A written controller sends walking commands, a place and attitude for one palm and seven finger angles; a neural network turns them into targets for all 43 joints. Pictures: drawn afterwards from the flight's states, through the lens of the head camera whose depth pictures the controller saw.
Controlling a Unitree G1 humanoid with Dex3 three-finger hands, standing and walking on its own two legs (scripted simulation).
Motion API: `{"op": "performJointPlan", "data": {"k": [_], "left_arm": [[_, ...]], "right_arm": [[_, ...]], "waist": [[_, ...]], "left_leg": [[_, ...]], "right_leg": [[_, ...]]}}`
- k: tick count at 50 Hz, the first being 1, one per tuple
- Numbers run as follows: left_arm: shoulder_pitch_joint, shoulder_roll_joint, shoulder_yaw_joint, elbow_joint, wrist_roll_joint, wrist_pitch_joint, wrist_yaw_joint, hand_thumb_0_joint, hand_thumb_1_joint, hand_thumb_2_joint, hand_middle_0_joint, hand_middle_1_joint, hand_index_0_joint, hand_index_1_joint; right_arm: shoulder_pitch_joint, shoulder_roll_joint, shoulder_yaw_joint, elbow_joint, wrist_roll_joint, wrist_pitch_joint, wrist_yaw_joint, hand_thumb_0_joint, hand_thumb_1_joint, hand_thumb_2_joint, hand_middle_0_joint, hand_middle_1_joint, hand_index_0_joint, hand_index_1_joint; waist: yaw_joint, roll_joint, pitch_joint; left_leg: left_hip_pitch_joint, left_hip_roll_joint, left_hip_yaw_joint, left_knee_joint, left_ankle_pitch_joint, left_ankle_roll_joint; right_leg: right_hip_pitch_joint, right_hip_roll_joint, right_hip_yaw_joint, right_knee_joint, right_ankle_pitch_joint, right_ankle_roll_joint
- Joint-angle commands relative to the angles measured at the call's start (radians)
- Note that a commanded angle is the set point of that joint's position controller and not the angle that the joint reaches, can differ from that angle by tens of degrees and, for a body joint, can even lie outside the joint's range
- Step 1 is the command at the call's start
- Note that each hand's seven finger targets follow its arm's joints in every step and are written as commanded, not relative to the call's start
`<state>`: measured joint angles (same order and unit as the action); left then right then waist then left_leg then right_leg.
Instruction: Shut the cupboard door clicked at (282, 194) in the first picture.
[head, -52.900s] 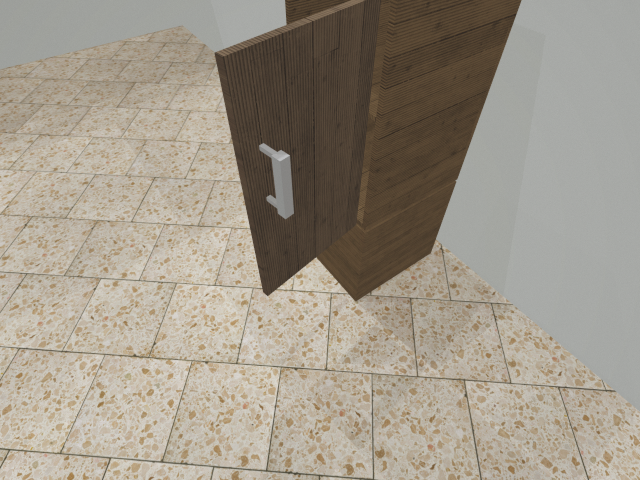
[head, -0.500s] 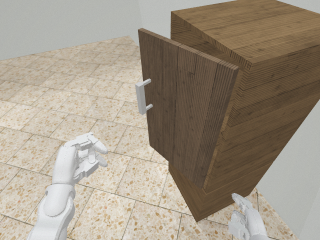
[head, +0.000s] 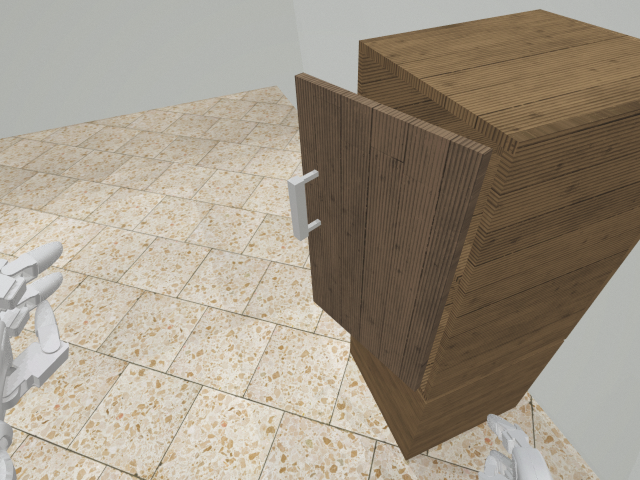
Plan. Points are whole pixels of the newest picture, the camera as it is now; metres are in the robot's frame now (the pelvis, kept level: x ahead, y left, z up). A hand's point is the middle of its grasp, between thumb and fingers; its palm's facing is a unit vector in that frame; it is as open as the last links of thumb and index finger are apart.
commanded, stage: draw the hand back to the body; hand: left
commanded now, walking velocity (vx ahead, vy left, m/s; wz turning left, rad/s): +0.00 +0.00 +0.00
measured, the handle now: (306, 205) +0.59 +0.10 +0.02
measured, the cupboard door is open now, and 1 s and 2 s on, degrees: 20 20 20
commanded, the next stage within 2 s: step back with the hand held close in 0.32 s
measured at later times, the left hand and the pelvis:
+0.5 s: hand (77, 340) +0.19 +0.25 +0.17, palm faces +0.44 -0.79 -0.43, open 7.5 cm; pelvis +0.00 -0.01 +0.00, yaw +0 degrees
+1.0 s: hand (41, 375) +0.16 +0.28 +0.16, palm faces +0.36 -0.78 -0.51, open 7.4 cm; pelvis -0.05 +0.01 -0.01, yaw -2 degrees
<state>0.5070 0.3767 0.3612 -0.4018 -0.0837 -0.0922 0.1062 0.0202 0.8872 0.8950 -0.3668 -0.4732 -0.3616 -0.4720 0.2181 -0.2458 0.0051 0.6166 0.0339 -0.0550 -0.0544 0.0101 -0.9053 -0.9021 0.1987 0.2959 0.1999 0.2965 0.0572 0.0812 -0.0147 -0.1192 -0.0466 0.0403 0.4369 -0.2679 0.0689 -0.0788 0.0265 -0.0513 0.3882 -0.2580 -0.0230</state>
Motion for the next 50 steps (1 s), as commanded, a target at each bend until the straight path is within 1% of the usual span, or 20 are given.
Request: {"op": "performJointPlan", "data": {"k": [1, 5, 8, 9, 10, 12, 14, 20, 22, 23, 24, 28, 30, 32, 35, 37, 42, 46, 49, 50], "left_arm": [[-0.116, 0.117, 0.054, -0.144, -0.001, -0.062, 0.011, 0.000, 0.900, 0.900, -0.200, -0.300, -0.200, -0.300], [-0.138, 0.138, 0.067, -0.141, 0.002, -0.066, 0.016, 0.000, 0.900, 0.900, -0.200, -0.300, -0.200, -0.300], [-0.149, 0.173, 0.096, -0.191, 0.002, -0.078, 0.018, 0.000, 0.900, 0.900, -0.200, -0.300, -0.200, -0.300], [-0.144, 0.166, 0.090, -0.203, 0.003, -0.078, 0.019, 0.000, 0.900, 0.900, -0.200, -0.300, -0.200, -0.300], [-0.142, 0.195, 0.111, -0.225, 0.003, -0.076, 0.021, 0.000, 0.900, 0.900, -0.200, -0.300, -0.200, -0.300], [-0.140, 0.187, 0.106, -0.236, 0.002, -0.074, 0.023, 0.000, 0.900, 0.900, -0.200, -0.300, -0.200, -0.300], [-0.136, 0.181, 0.105, -0.237, 0.002, -0.073, 0.024, 0.000, 0.900, 0.900, -0.200, -0.300, -0.200, -0.300], [-0.084, 0.154, 0.102, -0.160, -0.006, -0.061, 0.009, 0.000, 0.900, 0.900, -0.200, -0.300, -0.200, -0.300], [-0.089, 0.143, 0.093, -0.161, -0.008, -0.062, 0.005, 0.000, 0.900, 0.900, -0.200, -0.300, -0.200, -0.300], [-0.244, 0.303, 0.243, -0.249, 0.004, -0.108, 0.017, 0.000, 0.900, 0.900, -0.200, -0.300, -0.200, -0.300], [-0.133, 0.214, 0.176, -0.148, 0.001, -0.115, 0.008, 0.000, 0.900, 0.900, -0.200, -0.300, -0.200, -0.300], [-0.039, 0.163, 0.117, -0.144, 0.011, -0.118, 0.002, 0.000, 0.900, 0.900, -0.200, -0.300, -0.200, -0.300], [-0.032, 0.191, 0.133, -0.200, 0.011, -0.122, 0.010, 0.000, 0.900, 0.900, -0.200, -0.300, -0.200, -0.300], [-0.003, 0.203, 0.147, -0.219, 0.010, -0.121, 0.017, 0.000, 0.900, 0.900, -0.200, -0.300, -0.200, -0.300], [0.010, 0.274, 0.214, -0.286, 0.009, -0.124, 0.030, 0.000, 0.900, 0.900, -0.200, -0.300, -0.200, -0.300], [0.040, 0.262, 0.214, -0.289, 0.005, -0.121, 0.033, 0.000, 0.900, 0.900, -0.200, -0.300, -0.200, -0.300], [0.086, 0.251, 0.222, -0.277, 0.002, -0.122, 0.036, 0.000, 0.900, 0.900, -0.200, -0.300, -0.200, -0.300], [0.083, 0.232, 0.204, -0.258, 0.007, -0.127, 0.036, 0.000, 0.900, 0.900, -0.200, -0.300, -0.200, -0.300], [0.053, 0.224, 0.199, -0.258, 0.019, -0.139, 0.039, 0.000, 0.900, 0.900, -0.200, -0.300, -0.200, -0.300], [0.036, 0.241, 0.213, -0.266, 0.026, -0.143, 0.038, 0.000, 0.900, 0.900, -0.200, -0.300, -0.200, -0.300]], "right_arm": [[-0.139, -0.100, -0.032, -0.151, -0.003, -0.070, -0.003, 0.000, -0.900, -0.900, 0.200, 0.300, 0.200, 0.300], [-0.138, -0.106, -0.040, -0.150, -0.004, -0.070, -0.009, 0.000, -0.900, -0.900, 0.200, 0.300, 0.200, 0.300], [-0.146, -0.098, -0.035, -0.157, -0.009, -0.076, -0.012, 0.000, -0.900, -0.900, 0.200, 0.300, 0.200, 0.300], [-0.150, -0.092, -0.032, -0.156, -0.009, -0.079, -0.012, 0.000, -0.900, -0.900, 0.200, 0.300, 0.200, 0.300], [-0.151, -0.095, -0.032, -0.155, -0.010, -0.083, -0.013, 0.000, -0.900, -0.900, 0.200, 0.300, 0.200, 0.300], [-0.156, -0.084, -0.022, -0.155, -0.012, -0.088, -0.012, 0.000, -0.900, -0.900, 0.200, 0.300, 0.200, 0.300], [-0.155, -0.081, -0.021, -0.150, -0.012, -0.092, -0.012, 0.000, -0.900, -0.900, 0.200, 0.300, 0.200, 0.300], [-0.150, -0.087, -0.028, -0.145, -0.010, -0.080, -0.006, 0.000, -0.900, -0.900, 0.200, 0.300, 0.200, 0.300], [-0.146, -0.085, -0.030, -0.148, -0.010, -0.072, -0.005, 0.000, -0.900, -0.900, 0.200, 0.300, 0.200, 0.300], [-0.143, -0.112, -0.039, -0.183, -0.004, -0.054, -0.005, 0.000, -0.900, -0.900, 0.200, 0.300, 0.200, 0.300], [-0.130, -0.099, -0.039, -0.158, -0.011, -0.044, -0.010, 0.000, -0.900, -0.900, 0.200, 0.300, 0.200, 0.300], [-0.135, -0.109, -0.052, -0.172, -0.012, -0.008, -0.005, 0.000, -0.900, -0.900, 0.200, 0.300, 0.200, 0.300], [-0.145, -0.111, -0.055, -0.184, -0.012, 0.001, -0.010, 0.000, -0.900, -0.900, 0.200, 0.300, 0.200, 0.300], [-0.139, -0.110, -0.059, -0.200, -0.009, 0.017, -0.015, 0.000, -0.900, -0.900, 0.200, 0.300, 0.200, 0.300], [-0.150, -0.111, -0.061, -0.219, -0.011, 0.034, -0.025, 0.000, -0.900, -0.900, 0.200, 0.300, 0.200, 0.300], [-0.140, -0.106, -0.061, -0.234, -0.008, 0.048, -0.028, 0.000, -0.900, -0.900, 0.200, 0.300, 0.200, 0.300], [-0.132, -0.114, -0.067, -0.243, -0.011, 0.056, -0.031, 0.000, -0.900, -0.900, 0.200, 0.300, 0.200, 0.300], [-0.128, -0.121, -0.066, -0.244, -0.013, 0.046, -0.031, 0.000, -0.900, -0.900, 0.200, 0.300, 0.200, 0.300], [-0.119, -0.131, -0.068, -0.245, -0.011, 0.033, -0.033, 0.000, -0.900, -0.900, 0.200, 0.300, 0.200, 0.300], [-0.126, -0.137, -0.068, -0.245, -0.014, 0.027, -0.034, 0.000, -0.900, -0.900, 0.200, 0.300, 0.200, 0.300]], "waist": [[-0.019, -0.044, 0.034], [-0.013, -0.073, -0.009], [0.001, -0.045, -0.081], [0.003, -0.018, -0.085], [0.007, 0.004, -0.101], [0.008, 0.047, -0.078], [0.005, 0.047, -0.057], [0.005, -0.044, -0.013], [0.001, -0.023, -0.022], [-0.025, -0.020, 0.011], [-0.036, -0.071, -0.001], [-0.041, -0.079, -0.079], [-0.040, -0.046, -0.132], [-0.042, -0.062, -0.167], [-0.038, -0.046, -0.202], [-0.041, -0.055, -0.200], [-0.044, -0.012, -0.168], [-0.045, -0.012, -0.117], [-0.049, -0.013, -0.087], [-0.046, -0.004, -0.077]], "left_leg": [[0.002, 0.083, -0.086, -0.087, 0.195, -0.050], [0.011, 0.077, -0.084, -0.088, 0.155, -0.038], [0.027, 0.066, -0.075, -0.080, 0.193, -0.035], [0.030, 0.065, -0.073, -0.074, 0.216, -0.036], [0.034, 0.065, -0.070, -0.070, 0.232, -0.037], [0.027, 0.063, -0.073, -0.074, 0.238, -0.043], [0.028, 0.064, -0.071, -0.074, 0.241, -0.046], [0.012, 0.070, -0.064, -0.077, 0.253, -0.042], [0.021, 0.068, -0.054, -0.072, 0.264, -0.040], [-0.065, 0.092, -0.087, -0.032, 0.164, -0.009], [-0.049, 0.087, -0.093, -0.001, 0.148, -0.010], [-0.027, 0.098, -0.078, 0.021, 0.230, -0.017], [-0.013, 0.110, -0.080, 0.013, 0.305, -0.017], [-0.019, 0.118, -0.079, 0.015, 0.369, -0.018], [-0.046, 0.128, -0.087, 0.017, 0.451, -0.018], [-0.080, 0.134, -0.095, 0.015, 0.466, -0.020], [-0.167, 0.157, -0.119, -0.015, 0.385, -0.013], [-0.302, 0.178, -0.157, -0.077, 0.152, 0.008], [-0.434, 0.186, -0.179, -0.115, -0.089, 0.029], [-0.475, 0.190, -0.194, -0.136, -0.157, 0.036]], "right_leg": [[-0.094, -0.028, 0.028, -0.059, 0.126, -0.005], [-0.075, -0.030, 0.037, -0.062, 0.104, -0.003], [-0.031, -0.036, 0.040, -0.050, 0.142, -0.005], [-0.021, -0.036, 0.042, -0.046, 0.160, -0.007], [-0.007, -0.038, 0.047, -0.050, 0.180, -0.007], [-0.008, -0.039, 0.044, -0.051, 0.184, -0.010], [-0.021, -0.035, 0.042, -0.055, 0.184, -0.010], [-0.033, -0.032, 0.043, -0.066, 0.194, -0.007], [-0.032, -0.035, 0.045, -0.062, 0.210, -0.005], [-0.078, -0.091, 0.164, -0.099, 0.254, -0.006], [-0.099, -0.124, 0.180, -0.106, 0.262, -0.016], [-0.099, -0.143, 0.172, -0.055, 0.373, -0.007], [-0.080, -0.135, 0.152, -0.015, 0.419, 0.004], [-0.060, -0.122, 0.138, 0.020, 0.461, 0.012], [-0.024, -0.112, 0.125, 0.072, 0.530, 0.017], [-0.011, -0.103, 0.125, 0.095, 0.529, 0.015], [-0.017, -0.082, 0.129, 0.117, 0.424, 0.019], [0.002, -0.063, 0.129, 0.125, 0.272, 0.027], [0.044, -0.052, 0.141, 0.148, 0.193, 0.028], [0.064, -0.048, 0.144, 0.158, 0.176, 0.029]]}}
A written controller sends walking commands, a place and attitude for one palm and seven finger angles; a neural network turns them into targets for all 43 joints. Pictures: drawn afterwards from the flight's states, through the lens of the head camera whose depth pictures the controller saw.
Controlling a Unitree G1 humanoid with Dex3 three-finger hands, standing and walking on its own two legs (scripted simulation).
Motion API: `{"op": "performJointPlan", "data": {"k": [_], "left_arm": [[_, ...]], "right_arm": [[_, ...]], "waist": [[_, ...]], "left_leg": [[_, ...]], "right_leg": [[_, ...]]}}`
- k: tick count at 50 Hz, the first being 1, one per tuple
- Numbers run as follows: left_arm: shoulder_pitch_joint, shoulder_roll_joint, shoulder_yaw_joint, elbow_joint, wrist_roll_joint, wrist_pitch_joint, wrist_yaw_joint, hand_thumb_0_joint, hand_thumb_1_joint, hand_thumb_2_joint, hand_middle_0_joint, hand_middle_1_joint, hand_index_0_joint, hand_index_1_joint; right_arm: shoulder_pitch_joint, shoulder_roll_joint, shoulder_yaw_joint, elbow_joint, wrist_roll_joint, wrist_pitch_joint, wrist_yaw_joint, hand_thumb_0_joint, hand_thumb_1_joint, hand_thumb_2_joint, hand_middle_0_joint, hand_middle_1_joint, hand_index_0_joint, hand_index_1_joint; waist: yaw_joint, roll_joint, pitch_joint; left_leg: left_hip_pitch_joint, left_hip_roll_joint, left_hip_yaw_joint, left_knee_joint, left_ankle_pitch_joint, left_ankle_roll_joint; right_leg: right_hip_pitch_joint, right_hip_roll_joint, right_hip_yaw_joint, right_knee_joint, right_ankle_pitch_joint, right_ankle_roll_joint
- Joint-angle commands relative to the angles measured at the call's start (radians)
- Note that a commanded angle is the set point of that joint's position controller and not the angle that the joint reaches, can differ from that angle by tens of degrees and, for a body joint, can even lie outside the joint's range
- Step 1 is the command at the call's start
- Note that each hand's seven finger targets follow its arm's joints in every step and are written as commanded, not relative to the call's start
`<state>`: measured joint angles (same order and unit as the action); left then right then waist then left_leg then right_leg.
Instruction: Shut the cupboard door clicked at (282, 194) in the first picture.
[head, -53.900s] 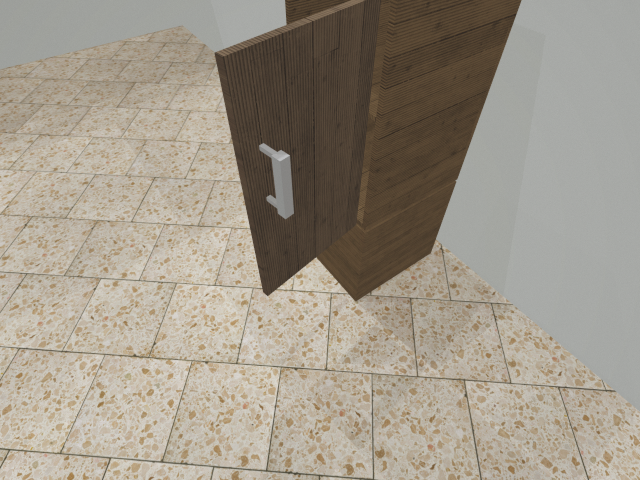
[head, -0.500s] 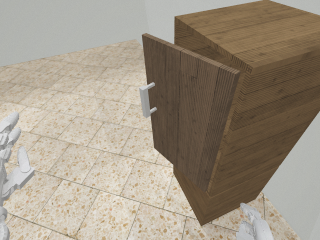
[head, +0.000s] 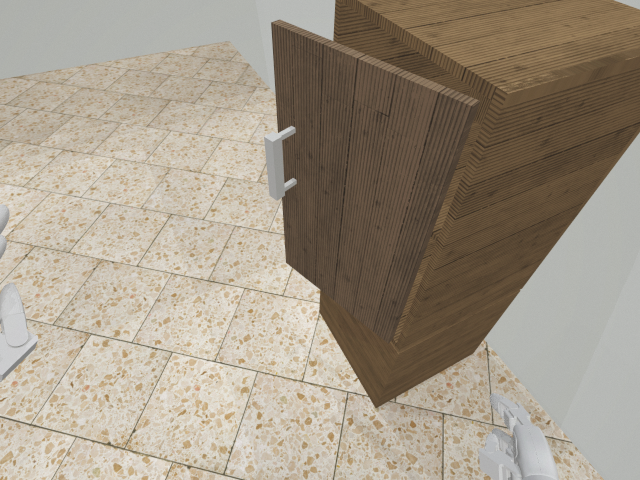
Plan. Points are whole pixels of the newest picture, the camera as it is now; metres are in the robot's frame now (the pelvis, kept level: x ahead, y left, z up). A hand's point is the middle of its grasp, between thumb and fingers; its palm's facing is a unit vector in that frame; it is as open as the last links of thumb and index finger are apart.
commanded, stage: step back with the hand held close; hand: left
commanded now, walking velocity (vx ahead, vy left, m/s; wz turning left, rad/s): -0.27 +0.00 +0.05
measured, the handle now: (283, 163) +0.64 +0.11 +0.02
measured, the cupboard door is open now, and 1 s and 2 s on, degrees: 20 20 20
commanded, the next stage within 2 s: stop stepping back and stand still in 0.90 s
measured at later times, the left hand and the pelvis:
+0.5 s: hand out of the picture +0.12 +0.27 +0.17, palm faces +0.49 -0.73 -0.48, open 7.5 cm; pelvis -0.07 +0.00 -0.02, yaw +3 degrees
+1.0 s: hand out of the picture +0.04 +0.29 +0.18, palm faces +0.48 -0.77 -0.42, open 7.5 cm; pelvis -0.15 +0.01 +0.00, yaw +2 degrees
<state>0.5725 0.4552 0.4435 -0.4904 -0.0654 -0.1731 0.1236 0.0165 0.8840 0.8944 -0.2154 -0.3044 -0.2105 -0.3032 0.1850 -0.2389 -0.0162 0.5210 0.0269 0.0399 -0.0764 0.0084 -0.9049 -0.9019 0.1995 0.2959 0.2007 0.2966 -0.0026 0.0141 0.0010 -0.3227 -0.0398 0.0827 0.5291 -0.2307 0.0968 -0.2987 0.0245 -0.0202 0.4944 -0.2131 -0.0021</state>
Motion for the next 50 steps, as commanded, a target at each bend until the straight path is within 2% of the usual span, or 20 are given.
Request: {"op": "performJointPlan", "data": {"k": [1, 4, 8, 15, 24, 26, 27, 29, 30, 31, 33, 36, 37, 38, 39, 40, 41, 43, 46, 50], "left_arm": [[-0.041, 0.147, 0.118, -0.173, 0.011, -0.066, 0.022, 0.000, 0.900, 0.900, -0.200, -0.300, -0.200, -0.300], [-0.101, 0.143, 0.115, -0.194, 0.029, -0.083, 0.024, 0.000, 0.900, 0.900, -0.200, -0.300, -0.200, -0.300], [-0.168, 0.140, 0.113, -0.239, 0.046, -0.105, 0.023, 0.000, 0.900, 0.900, -0.200, -0.300, -0.200, -0.300], [-0.109, 0.145, 0.154, -0.235, 0.047, -0.139, 0.013, 0.000, 0.900, 0.900, -0.200, -0.300, -0.200, -0.300], [-0.168, 0.141, 0.159, -0.237, 0.052, -0.158, 0.003, 0.000, 0.900, 0.900, -0.200, -0.300, -0.200, -0.300], [-0.150, 0.144, 0.164, -0.238, 0.054, -0.159, 0.004, 0.000, 0.900, 0.900, -0.200, -0.300, -0.200, -0.300], [-0.148, 0.156, 0.171, -0.244, 0.054, -0.158, 0.007, 0.000, 0.900, 0.900, -0.200, -0.300, -0.200, -0.300], [-0.134, 0.170, 0.161, -0.257, 0.046, -0.157, 0.018, 0.000, 0.900, 0.900, -0.200, -0.300, -0.200, -0.300], [-0.133, 0.184, 0.162, -0.273, 0.039, -0.157, 0.029, 0.000, 0.900, 0.900, -0.200, -0.300, -0.200, -0.300], [-0.107, 0.175, 0.139, -0.277, 0.034, -0.156, 0.037, 0.000, 0.900, 0.900, -0.200, -0.300, -0.200, -0.300], [-0.081, 0.189, 0.151, -0.284, 0.033, -0.146, 0.045, 0.000, 0.900, 0.900, -0.200, -0.300, -0.200, -0.300], [-0.061, 0.193, 0.159, -0.281, 0.032, -0.139, 0.059, 0.000, 0.900, 0.900, -0.200, -0.300, -0.200, -0.300], [-0.061, 0.188, 0.156, -0.308, 0.027, -0.144, 0.059, 0.000, 0.900, 0.900, -0.200, -0.300, -0.200, -0.300], [-0.074, 0.190, 0.170, -0.335, 0.030, -0.154, 0.059, 0.000, 0.900, 0.900, -0.200, -0.300, -0.200, -0.300], [-0.099, 0.197, 0.186, -0.353, 0.040, -0.159, 0.058, 0.000, 0.900, 0.900, -0.200, -0.300, -0.200, -0.300], [-0.097, 0.212, 0.203, -0.334, 0.030, -0.156, 0.059, 0.000, 0.900, 0.900, -0.200, -0.300, -0.200, -0.300], [-0.018, 0.186, 0.205, -0.274, 0.024, -0.157, 0.045, 0.000, 0.900, 0.900, -0.200, -0.300, -0.200, -0.300], [-0.016, 0.164, 0.195, -0.318, 0.003, -0.145, 0.035, 0.000, 0.900, 0.900, -0.200, -0.300, -0.200, -0.300], [-0.045, 0.105, 0.096, -0.339, 0.005, -0.135, 0.021, 0.000, 0.900, 0.900, -0.200, -0.300, -0.200, -0.300], [-0.110, 0.117, 0.069, -0.296, 0.019, -0.105, 0.012, 0.000, 0.900, 0.900, -0.200, -0.300, -0.200, -0.300]], "right_arm": [[-0.087, -0.139, -0.044, -0.150, -0.006, -0.072, -0.015, 0.000, -0.900, -0.900, 0.200, 0.300, 0.200, 0.300], [-0.076, -0.147, -0.046, -0.150, -0.010, -0.088, -0.016, 0.000, -0.900, -0.900, 0.200, 0.300, 0.200, 0.300], [-0.066, -0.153, -0.048, -0.142, -0.017, -0.115, -0.018, 0.000, -0.900, -0.900, 0.200, 0.300, 0.200, 0.300], [-0.061, -0.148, -0.055, -0.119, -0.029, -0.140, 0.001, 0.000, -0.900, -0.900, 0.200, 0.300, 0.200, 0.300], [-0.074, -0.141, -0.064, -0.102, -0.034, -0.143, 0.003, 0.000, -0.900, -0.900, 0.200, 0.300, 0.200, 0.300], [-0.077, -0.127, -0.064, -0.105, -0.035, -0.140, 0.006, 0.000, -0.900, -0.900, 0.200, 0.300, 0.200, 0.300], [-0.073, -0.125, -0.065, -0.110, -0.033, -0.136, 0.008, 0.000, -0.900, -0.900, 0.200, 0.300, 0.200, 0.300], [-0.052, -0.098, -0.064, -0.099, -0.036, -0.127, 0.024, 0.000, -0.900, -0.900, 0.200, 0.300, 0.200, 0.300], [-0.032, -0.093, -0.072, -0.073, -0.037, -0.120, 0.035, 0.000, -0.900, -0.900, 0.200, 0.300, 0.200, 0.300], [-0.041, -0.072, -0.065, -0.071, -0.036, -0.112, 0.043, 0.000, -0.900, -0.900, 0.200, 0.300, 0.200, 0.300], [-0.041, -0.065, -0.060, -0.076, -0.026, -0.098, 0.041, 0.000, -0.900, -0.900, 0.200, 0.300, 0.200, 0.300], [-0.036, -0.067, -0.045, -0.057, -0.027, -0.101, 0.017, 0.000, -0.900, -0.900, 0.200, 0.300, 0.200, 0.300], [-0.037, -0.085, -0.046, -0.051, -0.026, -0.108, 0.007, 0.000, -0.900, -0.900, 0.200, 0.300, 0.200, 0.300], [-0.064, -0.120, -0.058, -0.064, -0.031, -0.123, -0.005, 0.000, -0.900, -0.900, 0.200, 0.300, 0.200, 0.300], [-0.066, -0.101, -0.066, -0.065, -0.043, -0.146, -0.009, 0.000, -0.900, -0.900, 0.200, 0.300, 0.200, 0.300], [-0.045, -0.077, -0.075, -0.046, -0.044, -0.165, -0.013, 0.000, -0.900, -0.900, 0.200, 0.300, 0.200, 0.300], [-0.033, -0.089, -0.084, -0.038, -0.048, -0.182, -0.003, 0.000, -0.900, -0.900, 0.200, 0.300, 0.200, 0.300], [-0.030, -0.095, -0.087, -0.030, -0.050, -0.189, 0.005, 0.000, -0.900, -0.900, 0.200, 0.300, 0.200, 0.300], [-0.041, -0.088, -0.073, -0.007, -0.040, -0.207, 0.023, 0.000, -0.900, -0.900, 0.200, 0.300, 0.200, 0.300], [-0.066, -0.104, -0.061, 0.020, -0.060, -0.216, 0.024, 0.000, -0.900, -0.900, 0.200, 0.300, 0.200, 0.300]], "waist": [[0.012, 0.055, -0.081], [0.008, 0.068, -0.050], [0.009, 0.112, -0.057], [0.008, 0.098, -0.082], [0.009, 0.089, -0.076], [0.008, 0.041, -0.066], [0.006, -0.001, -0.054], [-0.002, -0.124, -0.045], [-0.008, -0.181, -0.076], [-0.010, -0.216, -0.114], [-0.015, -0.215, -0.152], [-0.020, -0.050, -0.107], [-0.027, 0.069, -0.113], [-0.015, 0.284, -0.114], [-0.010, 0.376, -0.145], [-0.006, 0.268, -0.162], [-0.003, 0.255, -0.220], [0.003, 0.175, -0.176], [-0.002, 0.180, -0.195], [0.003, 0.229, -0.168]], "left_leg": [[-0.315, 0.185, -0.243, -0.237, -0.255, 0.013], [-0.419, 0.199, -0.272, -0.260, -0.433, 0.032], [-0.479, 0.242, -0.329, -0.310, -0.515, 0.046], [-0.451, 0.229, -0.332, -0.249, -0.414, 0.039], [-0.574, 0.261, -0.336, -0.244, -0.582, 0.051], [-0.562, 0.226, -0.302, -0.171, -0.561, 0.033], [-0.528, 0.179, -0.262, -0.078, -0.537, 0.012], [-0.322, 0.078, -0.176, 0.195, -0.392, -0.058], [-0.155, 0.040, -0.141, 0.354, -0.284, -0.094], [-0.094, 0.033, -0.135, 0.457, -0.254, -0.101], [-0.090, 0.044, -0.123, 0.464, -0.237, -0.100], [0.007, 0.051, -0.110, 0.075, -0.151, -0.090], [0.005, 0.063, -0.105, -0.118, -0.045, -0.081], [-0.152, 0.230, -0.294, -0.238, 0.039, -0.008], [-0.226, 0.363, -0.383, -0.217, 0.210, 0.049], [-0.128, 0.378, -0.343, -0.197, 0.371, 0.059], [-0.180, 0.408, -0.333, -0.221, 0.220, 0.075], [-0.090, 0.384, -0.291, -0.145, 0.389, 0.069], [0.129, 0.340, -0.234, -0.096, 0.560, 0.015], [0.123, 0.333, -0.246, -0.164, 0.442, 0.003]], "right_leg": [[0.298, -0.045, 0.114, 0.064, 0.107, 0.008], [0.318, -0.033, 0.123, 0.096, 0.019, 0.009], [0.357, 0.004, 0.092, 0.200, 0.019, 0.015], [0.339, 0.014, 0.132, 0.221, 0.127, 0.002], [0.354, 0.022, 0.158, 0.277, -0.038, -0.009], [0.299, -0.019, 0.226, 0.206, -0.088, -0.031], [0.211, -0.069, 0.323, 0.123, -0.152, -0.057], [-0.071, -0.247, 0.541, -0.138, -0.334, -0.136], [-0.194, -0.346, 0.591, -0.241, -0.311, -0.185], [-0.192, -0.376, 0.541, -0.262, -0.209, -0.199], [-0.134, -0.341, 0.434, -0.216, -0.040, -0.175], [-0.140, -0.213, 0.254, -0.086, 0.121, -0.091], [-0.080, -0.136, 0.188, 0.033, 0.165, -0.049], [0.031, -0.014, 0.113, 0.248, 0.132, 0.008], [0.071, 0.042, 0.070, 0.399, -0.067, 0.032], [-0.009, 0.048, 0.081, 0.459, -0.197, 0.028], [0.049, 0.052, 0.092, 0.578, -0.244, 0.025], [-0.029, 0.037, 0.081, 0.450, -0.254, 0.023], [-0.068, 0.028, 0.022, 0.206, -0.186, 0.033], [0.022, 0.042, 0.007, 0.017, -0.108, 0.038]]}}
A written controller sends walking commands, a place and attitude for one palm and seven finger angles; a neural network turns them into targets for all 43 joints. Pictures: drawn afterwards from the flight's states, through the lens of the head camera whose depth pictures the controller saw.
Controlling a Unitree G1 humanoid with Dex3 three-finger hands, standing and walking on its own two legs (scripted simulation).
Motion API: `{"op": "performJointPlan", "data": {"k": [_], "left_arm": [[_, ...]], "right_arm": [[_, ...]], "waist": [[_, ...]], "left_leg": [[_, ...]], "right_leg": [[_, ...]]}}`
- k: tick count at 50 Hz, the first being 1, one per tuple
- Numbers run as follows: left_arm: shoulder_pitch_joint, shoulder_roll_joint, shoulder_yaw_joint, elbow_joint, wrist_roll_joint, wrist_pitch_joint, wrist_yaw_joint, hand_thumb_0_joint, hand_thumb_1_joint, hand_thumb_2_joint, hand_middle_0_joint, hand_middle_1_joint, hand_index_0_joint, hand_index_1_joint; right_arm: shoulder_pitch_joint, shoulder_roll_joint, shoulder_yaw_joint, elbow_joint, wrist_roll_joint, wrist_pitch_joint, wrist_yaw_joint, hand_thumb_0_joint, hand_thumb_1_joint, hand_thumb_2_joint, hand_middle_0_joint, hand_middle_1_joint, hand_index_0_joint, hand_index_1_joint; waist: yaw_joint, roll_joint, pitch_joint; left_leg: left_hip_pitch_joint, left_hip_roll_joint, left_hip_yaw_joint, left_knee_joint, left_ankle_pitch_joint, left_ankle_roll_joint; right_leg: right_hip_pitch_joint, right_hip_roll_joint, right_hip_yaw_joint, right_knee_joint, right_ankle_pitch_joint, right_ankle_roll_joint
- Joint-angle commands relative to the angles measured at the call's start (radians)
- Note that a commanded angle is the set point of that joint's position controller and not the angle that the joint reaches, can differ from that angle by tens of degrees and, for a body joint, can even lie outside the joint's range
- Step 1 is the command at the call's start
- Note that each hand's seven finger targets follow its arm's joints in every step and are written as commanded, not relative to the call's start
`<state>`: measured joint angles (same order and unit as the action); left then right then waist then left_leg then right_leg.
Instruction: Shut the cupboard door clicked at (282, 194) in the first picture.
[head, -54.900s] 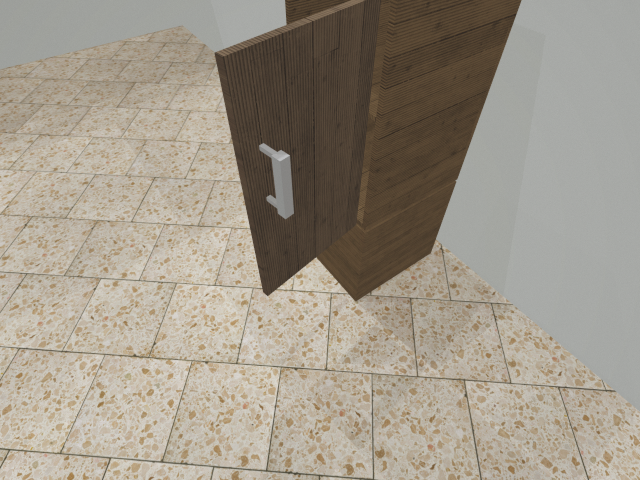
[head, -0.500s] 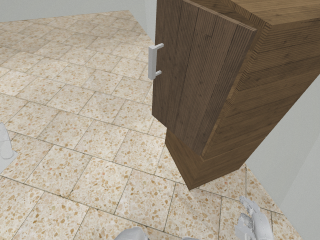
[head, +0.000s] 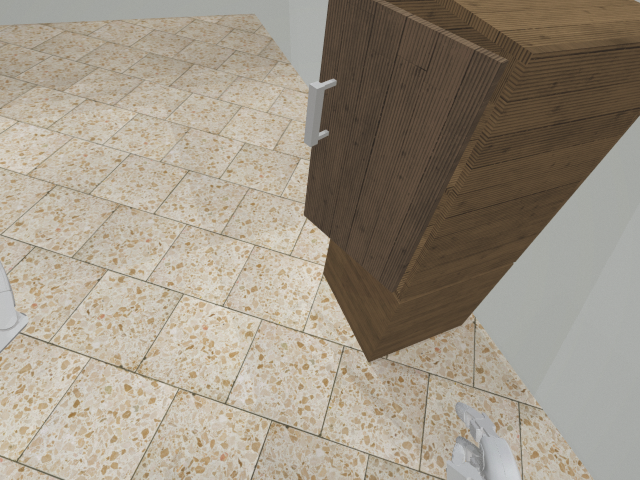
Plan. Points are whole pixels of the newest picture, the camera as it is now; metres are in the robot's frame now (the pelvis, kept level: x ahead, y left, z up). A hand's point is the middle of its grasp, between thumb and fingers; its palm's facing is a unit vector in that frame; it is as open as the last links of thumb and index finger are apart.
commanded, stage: stop stepping back and stand still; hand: left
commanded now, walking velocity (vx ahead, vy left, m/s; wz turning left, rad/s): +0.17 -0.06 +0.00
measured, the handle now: (320, 112) +0.79 +0.07 +0.02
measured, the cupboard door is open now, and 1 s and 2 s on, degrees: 20 20 20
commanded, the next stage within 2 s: let the arm hang, fingers relaxed in 0.76 s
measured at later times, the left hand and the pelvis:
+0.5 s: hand out of the picture +0.13 +0.27 +0.16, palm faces +0.46 -0.82 -0.35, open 7.5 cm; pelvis -0.09 +0.00 +0.00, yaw -2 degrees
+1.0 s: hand (101, 477) +0.12 +0.25 -0.05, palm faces +0.16 -0.91 -0.38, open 7.4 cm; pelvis -0.09 +0.02 -0.02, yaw +1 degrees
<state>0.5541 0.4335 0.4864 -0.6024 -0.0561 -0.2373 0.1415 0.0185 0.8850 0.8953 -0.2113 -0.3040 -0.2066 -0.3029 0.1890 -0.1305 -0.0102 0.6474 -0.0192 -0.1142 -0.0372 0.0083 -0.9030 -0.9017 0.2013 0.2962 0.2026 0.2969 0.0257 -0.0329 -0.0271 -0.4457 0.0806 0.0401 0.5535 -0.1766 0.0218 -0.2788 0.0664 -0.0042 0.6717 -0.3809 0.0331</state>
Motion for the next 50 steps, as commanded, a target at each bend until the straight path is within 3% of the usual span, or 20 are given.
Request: {"op": "performJointPlan", "data": {"k": [1, 4, 6, 7, 9, 11, 16, 19, 22, 29, 31, 33, 35, 42, 43, 44, 45, 46, 48, 50], "left_arm": [[-0.082, 0.138, 0.027, -0.162, 0.002, -0.035, -0.008, 0.000, 0.900, 0.900, -0.200, -0.300, -0.200, -0.300], [-0.002, 0.207, 0.107, -0.128, -0.007, -0.024, -0.008, 0.000, 0.900, 0.900, -0.200, -0.300, -0.200, -0.300], [0.040, 0.247, 0.145, -0.140, -0.025, -0.021, 0.005, 0.000, 0.900, 0.900, -0.200, -0.300, -0.200, -0.300], [0.022, 0.242, 0.130, -0.171, -0.028, -0.021, 0.012, 0.000, 0.900, 0.900, -0.200, -0.300, -0.200, -0.300], [0.066, 0.248, 0.157, -0.185, -0.020, -0.009, 0.026, 0.000, 0.900, 0.900, -0.200, -0.300, -0.200, -0.300], [0.044, 0.208, 0.120, -0.158, -0.022, 0.003, 0.034, 0.000, 0.900, 0.900, -0.200, -0.300, -0.200, -0.300], [-0.113, 0.158, 0.025, -0.013, 0.003, 0.001, 0.039, 0.000, 0.900, 0.900, -0.200, -0.300, -0.200, -0.300], [-0.149, 0.130, -0.007, 0.013, 0.020, -0.008, 0.031, 0.000, 0.900, 0.900, -0.200, -0.300, -0.200, -0.300], [-0.215, 0.136, -0.008, -0.038, 0.036, -0.026, 0.026, 0.000, 0.900, 0.900, -0.200, -0.300, -0.200, -0.300], [0.007, 0.186, 0.071, -0.194, 0.015, -0.020, 0.025, 0.000, 0.900, 0.900, -0.200, -0.300, -0.200, -0.300], [0.075, 0.193, 0.104, -0.126, 0.004, -0.006, 0.030, 0.000, 0.900, 0.900, -0.200, -0.300, -0.200, -0.300], [0.052, 0.187, 0.108, -0.091, -0.004, 0.006, 0.038, 0.000, 0.900, 0.900, -0.200, -0.300, -0.200, -0.300], [-0.028, 0.169, 0.090, -0.035, 0.001, 0.000, 0.049, 0.000, 0.900, 0.900, -0.200, -0.300, -0.200, -0.300], [-0.259, 0.110, -0.062, 0.072, 0.029, -0.002, 0.038, 0.000, 0.900, 0.900, -0.200, -0.300, -0.200, -0.300], [-0.143, -0.100, -0.382, 0.732, 0.117, 0.168, -0.103, 0.000, 0.900, 0.900, -0.200, -0.300, -0.200, -0.300], [-0.076, -0.149, -0.386, 0.736, 0.079, 0.242, -0.124, 0.000, 0.900, 0.900, -0.200, -0.300, -0.200, -0.300], [-0.099, -0.190, -0.408, 0.707, 0.079, 0.262, -0.123, 0.000, 0.900, 0.900, -0.200, -0.300, -0.200, -0.300], [-0.149, -0.198, -0.413, 0.734, 0.092, 0.259, -0.119, 0.000, 0.900, 0.900, -0.200, -0.300, -0.200, -0.300], [-0.237, -0.162, -0.415, 0.815, 0.080, 0.259, -0.122, 0.000, 0.900, 0.900, -0.200, -0.300, -0.200, -0.300], [-0.215, -0.133, -0.423, 0.946, 0.078, 0.253, -0.127, 0.000, 0.900, 0.900, -0.200, -0.300, -0.200, -0.300]], "right_arm": [[-0.071, -0.209, -0.061, -0.111, -0.007, -0.060, -0.015, 0.000, -0.900, -0.900, 0.200, 0.300, 0.200, 0.300], [-0.079, -0.193, -0.051, -0.157, 0.012, -0.030, -0.017, 0.000, -0.900, -0.900, 0.200, 0.300, 0.200, 0.300], [-0.065, -0.152, -0.038, -0.182, 0.019, -0.001, -0.014, 0.000, -0.900, -0.900, 0.200, 0.300, 0.200, 0.300], [-0.077, -0.157, -0.032, -0.191, 0.035, 0.007, -0.016, 0.000, -0.900, -0.900, 0.200, 0.300, 0.200, 0.300], [-0.080, -0.151, -0.013, -0.199, 0.039, 0.010, -0.025, 0.000, -0.900, -0.900, 0.200, 0.300, 0.200, 0.300], [-0.066, -0.156, -0.006, -0.185, 0.035, 0.010, -0.031, 0.000, -0.900, -0.900, 0.200, 0.300, 0.200, 0.300], [-0.047, -0.226, -0.036, -0.160, 0.039, -0.012, -0.052, 0.000, -0.900, -0.900, 0.200, 0.300, 0.200, 0.300], [-0.055, -0.227, -0.020, -0.163, 0.028, -0.009, -0.055, 0.000, -0.900, -0.900, 0.200, 0.300, 0.200, 0.300], [-0.053, -0.219, -0.021, -0.168, 0.022, -0.037, -0.062, 0.000, -0.900, -0.900, 0.200, 0.300, 0.200, 0.300], [-0.048, -0.193, -0.022, -0.179, 0.004, -0.053, -0.041, 0.000, -0.900, -0.900, 0.200, 0.300, 0.200, 0.300], [-0.046, -0.182, -0.027, -0.177, 0.003, -0.030, -0.039, 0.000, -0.900, -0.900, 0.200, 0.300, 0.200, 0.300], [-0.032, -0.183, -0.035, -0.167, 0.007, 0.003, -0.039, 0.000, -0.900, -0.900, 0.200, 0.300, 0.200, 0.300], [-0.033, -0.195, -0.036, -0.154, 0.015, 0.009, -0.035, 0.000, -0.900, -0.900, 0.200, 0.300, 0.200, 0.300], [-0.053, -0.192, -0.022, -0.126, 0.019, -0.014, -0.057, 0.000, -0.900, -0.900, 0.200, 0.300, 0.200, 0.300], [0.034, -0.306, -0.048, 0.057, -0.011, -0.047, 0.055, 0.000, -0.900, -0.900, 0.200, 0.300, 0.200, 0.300], [0.068, -0.275, -0.038, 0.006, 0.006, 0.017, 0.048, 0.000, -0.900, -0.900, 0.200, 0.300, 0.200, 0.300], [0.061, -0.289, -0.043, -0.019, 0.006, 0.038, 0.039, 0.000, -0.900, -0.900, 0.200, 0.300, 0.200, 0.300], [0.065, -0.281, -0.041, 0.012, -0.022, 0.045, 0.033, 0.000, -0.900, -0.900, 0.200, 0.300, 0.200, 0.300], [0.059, -0.284, -0.031, 0.004, -0.031, 0.049, 0.022, 0.000, -0.900, -0.900, 0.200, 0.300, 0.200, 0.300], [-0.012, -0.272, -0.019, 0.002, -0.030, 0.072, 0.019, 0.000, -0.900, -0.900, 0.200, 0.300, 0.200, 0.300]], "waist": [[-0.023, 0.271, -0.154], [-0.013, 0.084, -0.165], [-0.018, -0.093, -0.215], [-0.010, -0.165, -0.212], [-0.011, -0.096, -0.233], [-0.038, 0.001, -0.166], [-0.050, 0.033, 0.049], [-0.053, 0.206, 0.120], [-0.039, 0.237, 0.099], [-0.029, 0.208, -0.129], [-0.027, 0.066, -0.137], [-0.028, -0.096, -0.041], [-0.036, -0.078, 0.010], [-0.029, -0.037, 0.090], [-0.104, 0.086, 0.098], [-0.062, 0.157, -0.018], [-0.054, 0.198, -0.015], [-0.060, 0.131, -0.031], [-0.070, 0.083, -0.040], [-0.012, 0.011, -0.080]], "left_leg": [[0.249, 0.197, -0.186, -0.188, 0.285, 0.070], [0.145, 0.049, -0.047, -0.099, -0.144, 0.007], [0.154, -0.050, 0.025, 0.090, -0.133, -0.030], [0.061, -0.071, 0.005, 0.185, -0.145, -0.024], [-0.038, -0.067, -0.028, 0.199, -0.155, -0.011], [0.033, -0.062, -0.031, 0.085, -0.103, -0.011], [0.214, -0.013, -0.109, -0.109, -0.070, 0.029], [0.058, 0.066, -0.291, -0.336, -0.423, 0.051], [-0.032, 0.122, -0.384, -0.470, -0.613, 0.059], [0.073, 0.026, -0.188, -0.293, -0.391, 0.009], [0.046, -0.025, -0.116, -0.114, -0.336, -0.001], [-0.070, -0.061, -0.053, 0.183, -0.215, -0.016], [-0.176, -0.055, -0.063, 0.331, -0.216, -0.022], [0.217, -0.061, 0.022, -0.017, -0.058, 0.009], [0.256, 0.052, -0.139, 0.089, 0.406, 0.029], [0.263, 0.131, -0.241, 0.013, 0.559, 0.096], [0.261, 0.213, -0.291, -0.060, 0.710, 0.147], [0.248, 0.234, -0.327, -0.085, 0.696, 0.178], [0.200, 0.243, -0.386, -0.135, 0.615, 0.202], [0.172, 0.181, -0.278, -0.077, 0.539, 0.160]], "right_leg": [[0.033, 0.000, -0.015, -0.215, 0.070, 0.003], [0.119, -0.080, 0.044, -0.369, 0.242, -0.025], [0.069, -0.266, 0.197, -0.398, 0.368, -0.100], [0.135, -0.298, 0.231, -0.363, 0.558, -0.085], [0.245, -0.299, 0.222, -0.278, 0.665, -0.108], [0.170, -0.278, 0.180, -0.280, 0.495, -0.133], [-0.067, -0.138, 0.116, -0.359, 0.053, -0.043], [-0.014, -0.058, 0.021, -0.229, -0.022, -0.040], [0.083, -0.019, -0.001, -0.089, 0.021, -0.027], [0.234, -0.041, -0.004, -0.281, 0.006, -0.073], [0.188, -0.126, 0.145, -0.347, -0.157, -0.123], [0.103, -0.313, 0.436, -0.492, -0.297, -0.229], [0.131, -0.375, 0.481, -0.480, -0.123, -0.278], [-0.086, -0.206, 0.123, -0.348, 0.052, -0.130], [-0.252, -0.215, -0.008, -0.016, 0.384, -0.067], [-0.173, -0.113, -0.018, 0.140, 0.237, -0.014], [-0.189, -0.081, -0.031, 0.255, -0.115, -0.009], [-0.221, -0.064, -0.010, 0.304, -0.253, -0.005], [-0.187, -0.081, 0.048, 0.340, -0.254, -0.011], [-0.027, -0.092, 0.028, 0.088, -0.096, -0.022]]}}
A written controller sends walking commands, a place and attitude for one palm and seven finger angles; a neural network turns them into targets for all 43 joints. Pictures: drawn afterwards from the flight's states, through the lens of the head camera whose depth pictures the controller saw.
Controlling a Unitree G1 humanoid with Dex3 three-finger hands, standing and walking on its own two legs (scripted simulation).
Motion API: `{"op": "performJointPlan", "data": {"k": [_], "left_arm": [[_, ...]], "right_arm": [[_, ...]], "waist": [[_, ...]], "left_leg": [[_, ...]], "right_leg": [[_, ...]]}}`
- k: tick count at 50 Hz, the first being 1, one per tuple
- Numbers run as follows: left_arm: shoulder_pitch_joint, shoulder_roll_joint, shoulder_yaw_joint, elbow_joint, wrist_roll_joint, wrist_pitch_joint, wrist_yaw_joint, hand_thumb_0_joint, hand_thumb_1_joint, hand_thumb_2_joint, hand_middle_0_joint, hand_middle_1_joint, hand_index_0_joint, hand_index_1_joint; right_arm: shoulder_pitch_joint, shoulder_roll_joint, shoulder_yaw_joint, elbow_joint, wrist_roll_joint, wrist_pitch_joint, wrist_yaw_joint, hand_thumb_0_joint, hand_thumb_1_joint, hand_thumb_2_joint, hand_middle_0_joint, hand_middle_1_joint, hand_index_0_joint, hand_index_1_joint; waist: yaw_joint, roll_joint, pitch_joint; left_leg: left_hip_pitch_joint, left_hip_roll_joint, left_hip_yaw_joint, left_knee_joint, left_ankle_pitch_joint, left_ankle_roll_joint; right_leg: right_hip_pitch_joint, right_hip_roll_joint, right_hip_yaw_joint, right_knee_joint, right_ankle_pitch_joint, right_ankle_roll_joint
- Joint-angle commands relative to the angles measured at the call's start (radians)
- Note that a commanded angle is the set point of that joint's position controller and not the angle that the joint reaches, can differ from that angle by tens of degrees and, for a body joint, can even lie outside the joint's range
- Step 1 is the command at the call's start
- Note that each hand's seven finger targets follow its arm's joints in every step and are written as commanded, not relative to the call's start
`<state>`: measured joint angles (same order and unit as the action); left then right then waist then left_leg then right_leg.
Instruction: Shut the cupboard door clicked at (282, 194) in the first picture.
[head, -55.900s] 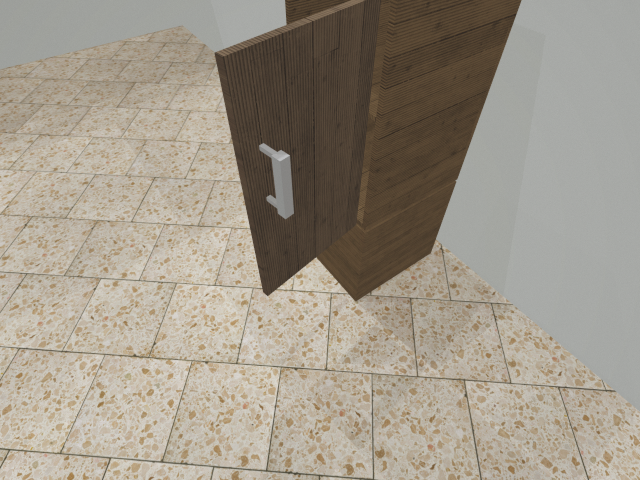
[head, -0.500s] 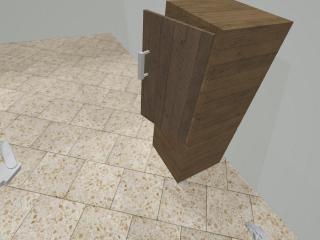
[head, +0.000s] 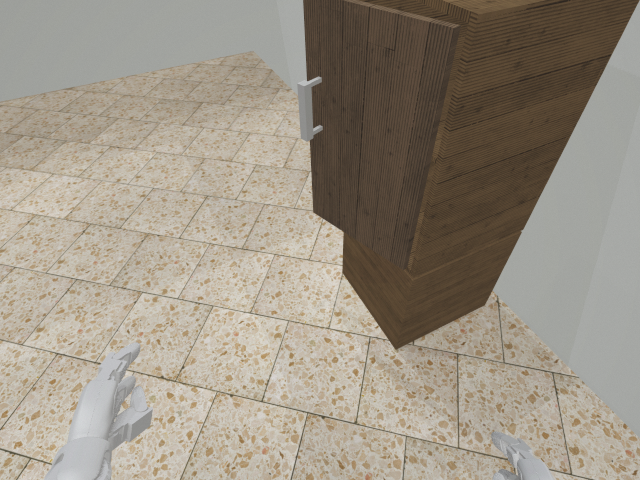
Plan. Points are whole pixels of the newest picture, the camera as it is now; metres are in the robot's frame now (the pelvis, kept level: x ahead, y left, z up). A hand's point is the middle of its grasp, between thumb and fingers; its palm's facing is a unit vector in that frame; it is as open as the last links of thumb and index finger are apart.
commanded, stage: let the arm hang, fingers relaxed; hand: left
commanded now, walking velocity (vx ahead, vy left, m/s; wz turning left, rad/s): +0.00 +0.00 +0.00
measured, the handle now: (312, 109) +0.87 +0.05 +0.04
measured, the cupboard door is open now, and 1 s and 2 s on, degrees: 20 20 20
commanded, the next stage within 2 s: look to check the result in 0.96 s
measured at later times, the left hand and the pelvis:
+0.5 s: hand out of the picture +0.02 +0.20 -0.15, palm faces +0.04 -0.97 -0.22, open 7.3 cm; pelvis +0.01 +0.01 +0.03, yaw +0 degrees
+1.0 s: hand out of the picture -0.04 +0.17 -0.15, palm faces +0.03 -0.99 -0.12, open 7.4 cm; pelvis +0.00 +0.02 +0.03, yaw -1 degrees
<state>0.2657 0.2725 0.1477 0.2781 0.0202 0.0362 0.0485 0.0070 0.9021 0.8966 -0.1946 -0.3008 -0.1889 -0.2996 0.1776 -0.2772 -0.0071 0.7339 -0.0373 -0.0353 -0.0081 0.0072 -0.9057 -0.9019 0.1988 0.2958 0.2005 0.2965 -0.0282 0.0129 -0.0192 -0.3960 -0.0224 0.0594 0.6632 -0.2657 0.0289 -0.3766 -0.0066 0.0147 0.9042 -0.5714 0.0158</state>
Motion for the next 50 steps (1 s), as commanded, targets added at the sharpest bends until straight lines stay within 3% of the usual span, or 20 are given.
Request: {"op": "performJointPlan", "data": {"k": [1, 2, 3, 4, 5, 6, 7, 8, 9, 10, 11, 12, 13, 14, 15, 19, 24, 43, 50], "left_arm": [[0.123, 0.040, -0.082, 0.140, 0.001, -0.024, -0.035, 0.000, 0.900, 0.900, -0.200, -0.300, -0.200, -0.300], [0.131, 0.097, -0.076, 0.193, 0.005, -0.029, -0.032, 0.000, 0.900, 0.900, -0.200, -0.300, -0.200, -0.300], [0.110, 0.151, -0.074, 0.247, 0.010, -0.038, -0.033, 0.000, 0.900, 0.900, -0.200, -0.300, -0.200, -0.300], [0.039, 0.166, -0.081, 0.291, 0.010, -0.039, -0.039, 0.000, 0.900, 0.900, -0.200, -0.300, -0.200, -0.300], [-0.010, 0.159, -0.089, 0.318, 0.010, -0.036, -0.035, 0.000, 0.900, 0.900, -0.200, -0.300, -0.200, -0.300], [-0.037, 0.110, -0.091, 0.357, 0.008, -0.039, -0.032, 0.000, 0.900, 0.900, -0.200, -0.300, -0.200, -0.300], [-0.032, 0.090, -0.094, 0.407, 0.003, -0.047, -0.031, 0.000, 0.900, 0.900, -0.200, -0.300, -0.200, -0.300], [-0.006, 0.045, -0.080, 0.432, 0.009, -0.057, -0.025, 0.000, 0.900, 0.900, -0.200, -0.300, -0.200, -0.300], [0.007, 0.032, -0.077, 0.454, 0.009, -0.063, -0.020, 0.000, 0.900, 0.900, -0.200, -0.300, -0.200, -0.300], [0.013, 0.026, -0.086, 0.485, 0.005, -0.065, -0.015, 0.000, 0.900, 0.900, -0.200, -0.300, -0.200, -0.300], [0.038, 0.007, -0.095, 0.517, -0.003, -0.066, -0.013, 0.000, 0.900, 0.900, -0.200, -0.300, -0.200, -0.300], [0.060, -0.011, -0.102, 0.540, -0.009, -0.064, -0.010, 0.000, 0.900, 0.900, -0.200, -0.300, -0.200, -0.300], [0.059, -0.019, -0.106, 0.564, -0.008, -0.061, -0.007, 0.000, 0.900, 0.900, -0.200, -0.300, -0.200, -0.300], [0.044, -0.007, -0.107, 0.596, -0.009, -0.056, -0.010, 0.000, 0.900, 0.900, -0.200, -0.300, -0.200, -0.300], [0.035, -0.001, -0.106, 0.616, -0.011, -0.051, -0.011, 0.000, 0.900, 0.900, -0.200, -0.300, -0.200, -0.300], [0.051, -0.015, -0.117, 0.705, -0.011, -0.041, -0.017, 0.000, 0.900, 0.900, -0.200, -0.300, -0.200, -0.300], [0.072, -0.023, -0.127, 0.775, -0.010, -0.038, -0.020, 0.000, 0.900, 0.900, -0.200, -0.300, -0.200, -0.300], [0.164, -0.070, -0.138, 0.867, -0.006, -0.045, -0.010, 0.000, 0.900, 0.900, -0.200, -0.300, -0.200, -0.300], [0.175, -0.072, -0.137, 0.871, -0.006, -0.051, -0.007, 0.000, 0.900, 0.900, -0.200, -0.300, -0.200, -0.300]], "right_arm": [[-0.043, -0.115, -0.018, -0.083, 0.002, 0.006, -0.011, 0.000, -0.900, -0.900, 0.200, 0.300, 0.200, 0.300], [-0.052, -0.072, -0.013, -0.085, 0.020, 0.021, -0.007, 0.000, -0.900, -0.900, 0.200, 0.300, 0.200, 0.300], [-0.037, -0.031, -0.013, -0.074, 0.023, 0.036, -0.002, 0.000, -0.900, -0.900, 0.200, 0.300, 0.200, 0.300], [-0.002, -0.040, -0.021, -0.034, 0.012, 0.047, 0.003, 0.000, -0.900, -0.900, 0.200, 0.300, 0.200, 0.300], [0.020, -0.052, -0.023, 0.000, 0.012, 0.056, 0.005, 0.000, -0.900, -0.900, 0.200, 0.300, 0.200, 0.300], [0.014, -0.028, -0.027, 0.037, 0.008, 0.058, 0.003, 0.000, -0.900, -0.900, 0.200, 0.300, 0.200, 0.300], [0.037, -0.010, -0.023, 0.065, 0.010, 0.054, -0.001, 0.000, -0.900, -0.900, 0.200, 0.300, 0.200, 0.300], [0.068, 0.010, -0.024, 0.087, 0.006, 0.045, -0.006, 0.000, -0.900, -0.900, 0.200, 0.300, 0.200, 0.300], [0.107, 0.036, -0.024, 0.107, 0.008, 0.039, -0.007, 0.000, -0.900, -0.900, 0.200, 0.300, 0.200, 0.300], [0.130, 0.031, -0.024, 0.133, 0.013, 0.031, -0.005, 0.000, -0.900, -0.900, 0.200, 0.300, 0.200, 0.300], [0.140, 0.022, -0.019, 0.157, 0.015, 0.018, -0.011, 0.000, -0.900, -0.900, 0.200, 0.300, 0.200, 0.300], [0.132, 0.008, -0.020, 0.170, 0.015, 0.010, -0.020, 0.000, -0.900, -0.900, 0.200, 0.300, 0.200, 0.300], [0.126, 0.002, -0.021, 0.184, 0.015, 0.012, -0.029, 0.000, -0.900, -0.900, 0.200, 0.300, 0.200, 0.300], [0.126, 0.008, -0.018, 0.206, 0.019, 0.011, -0.032, 0.000, -0.900, -0.900, 0.200, 0.300, 0.200, 0.300], [0.126, 0.012, -0.017, 0.217, 0.023, 0.014, -0.036, 0.000, -0.900, -0.900, 0.200, 0.300, 0.200, 0.300], [0.140, 0.017, -0.011, 0.268, 0.023, 0.020, -0.040, 0.000, -0.900, -0.900, 0.200, 0.300, 0.200, 0.300], [0.162, 0.022, -0.007, 0.322, 0.023, 0.024, -0.037, 0.000, -0.900, -0.900, 0.200, 0.300, 0.200, 0.300], [0.218, 0.064, -0.003, 0.388, 0.026, 0.021, -0.041, 0.000, -0.900, -0.900, 0.200, 0.300, 0.200, 0.300], [0.230, 0.062, -0.007, 0.389, 0.029, 0.019, -0.042, 0.000, -0.900, -0.900, 0.200, 0.300, 0.200, 0.300]], "waist": [[0.075, -0.067, -0.128], [0.079, -0.197, -0.129], [0.054, -0.273, -0.075], [0.027, -0.207, -0.033], [0.009, -0.138, 0.000], [0.007, -0.084, 0.064], [0.002, -0.045, 0.072], [-0.002, 0.003, 0.033], [-0.008, 0.024, -0.020], [-0.002, 0.029, -0.065], [0.011, 0.075, -0.116], [0.031, 0.079, -0.142], [0.033, 0.049, -0.135], [0.029, 0.112, -0.118], [0.031, 0.122, -0.081], [0.034, 0.017, 0.031], [0.030, -0.023, 0.099], [0.024, -0.002, 0.133], [0.024, -0.002, 0.122]], "left_leg": [[0.071, 0.219, -0.215, -0.137, 0.442, 0.098], [-0.011, 0.096, -0.127, -0.058, 0.123, 0.026], [-0.045, 0.008, -0.070, 0.016, -0.145, -0.029], [0.009, 0.004, -0.061, 0.086, -0.229, -0.037], [0.067, 0.013, -0.058, 0.129, -0.215, -0.034], [0.050, 0.017, -0.068, 0.146, -0.155, -0.030], [0.046, 0.024, -0.074, 0.128, -0.101, -0.028], [0.060, 0.039, -0.079, 0.054, -0.066, -0.025], [0.102, 0.047, -0.075, -0.057, -0.005, -0.026], [0.171, 0.064, -0.099, -0.153, 0.182, -0.021], [0.233, 0.105, -0.133, -0.199, 0.371, -0.010], [0.266, 0.148, -0.152, -0.191, 0.476, 0.007], [0.264, 0.157, -0.149, -0.193, 0.467, 0.016], [0.261, 0.146, -0.155, -0.218, 0.481, 0.017], [0.247, 0.149, -0.156, -0.237, 0.495, 0.018], [0.192, 0.147, -0.159, -0.324, 0.247, 0.016], [0.177, 0.131, -0.153, -0.378, 0.076, 0.017], [0.191, 0.118, -0.136, -0.399, 0.009, 0.022], [0.207, 0.119, -0.132, -0.383, 0.054, 0.023]], "right_leg": [[0.202, -0.015, 0.002, -0.314, 0.277, -0.006], [0.259, -0.088, 0.147, -0.479, 0.331, -0.018], [0.166, -0.251, 0.357, -0.626, 0.291, -0.076], [0.055, -0.310, 0.396, -0.684, 0.146, -0.164], [-0.037, -0.285, 0.365, -0.714, -0.010, -0.191], [-0.047, -0.241, 0.356, -0.705, 0.057, -0.193], [0.004, -0.218, 0.320, -0.663, 0.230, -0.197], [0.077, -0.212, 0.278, -0.597, 0.443, -0.199], [0.150, -0.201, 0.211, -0.529, 0.595, -0.181], [0.185, -0.163, 0.157, -0.470, 0.694, -0.143], [0.217, -0.114, 0.098, -0.432, 0.728, -0.104], [0.232, -0.084, 0.067, -0.437, 0.692, -0.079], [0.245, -0.073, 0.063, -0.468, 0.642, -0.069], [0.250, -0.074, 0.044, -0.465, 0.634, -0.063], [0.254, -0.064, 0.039, -0.468, 0.614, -0.060], [0.244, -0.064, 0.049, -0.546, 0.476, -0.060], [0.209, -0.068, 0.073, -0.591, 0.395, -0.061], [0.151, -0.070, 0.079, -0.588, 0.376, -0.057], [0.148, -0.070, 0.081, -0.587, 0.398, -0.060]]}}
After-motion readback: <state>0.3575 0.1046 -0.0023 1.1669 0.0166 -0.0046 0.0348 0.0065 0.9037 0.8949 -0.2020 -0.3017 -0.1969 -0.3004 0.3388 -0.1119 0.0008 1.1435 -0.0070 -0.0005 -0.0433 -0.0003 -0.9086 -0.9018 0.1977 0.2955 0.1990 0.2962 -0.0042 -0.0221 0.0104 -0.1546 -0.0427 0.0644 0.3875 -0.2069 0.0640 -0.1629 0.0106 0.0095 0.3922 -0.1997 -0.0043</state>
